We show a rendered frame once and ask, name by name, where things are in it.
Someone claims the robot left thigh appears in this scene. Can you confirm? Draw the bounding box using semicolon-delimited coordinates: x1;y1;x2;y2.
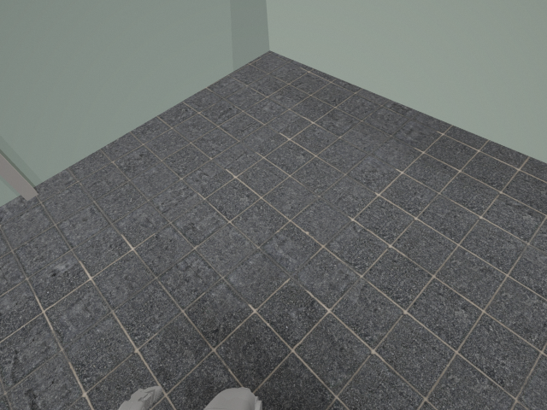
204;388;262;410

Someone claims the panel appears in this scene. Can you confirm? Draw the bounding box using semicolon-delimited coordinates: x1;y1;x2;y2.
0;154;38;201

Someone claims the left robot hand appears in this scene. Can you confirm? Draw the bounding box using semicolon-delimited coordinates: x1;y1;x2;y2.
118;386;162;410

